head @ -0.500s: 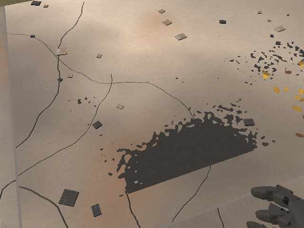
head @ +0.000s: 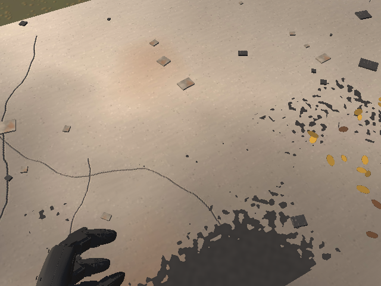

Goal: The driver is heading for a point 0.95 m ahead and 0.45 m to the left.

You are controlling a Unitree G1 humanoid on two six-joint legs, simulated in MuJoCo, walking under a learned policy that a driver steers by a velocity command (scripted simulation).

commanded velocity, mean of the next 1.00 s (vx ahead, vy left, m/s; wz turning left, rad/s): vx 0.08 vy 0.00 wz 0.76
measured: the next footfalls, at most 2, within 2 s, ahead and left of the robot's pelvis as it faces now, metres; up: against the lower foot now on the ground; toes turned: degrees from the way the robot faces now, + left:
left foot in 0.34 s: +0.24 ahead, +0.17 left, +0.00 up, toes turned +21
right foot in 0.76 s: +0.35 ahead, -0.01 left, +0.00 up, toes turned +49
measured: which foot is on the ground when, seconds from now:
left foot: up 0.00-0.32, down 0.34-0.76, up 0.78-1.00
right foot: down 0.00-0.34, up 0.36-0.74, down 0.76-1.00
